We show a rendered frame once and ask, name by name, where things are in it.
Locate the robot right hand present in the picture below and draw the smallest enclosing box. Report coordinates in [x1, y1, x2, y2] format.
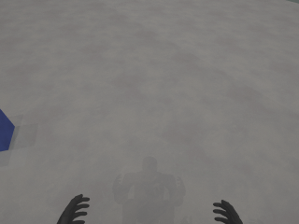
[213, 200, 243, 224]

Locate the robot left hand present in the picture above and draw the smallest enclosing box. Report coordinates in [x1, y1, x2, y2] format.
[57, 194, 90, 224]

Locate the carton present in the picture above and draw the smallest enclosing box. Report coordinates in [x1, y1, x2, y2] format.
[0, 109, 15, 152]

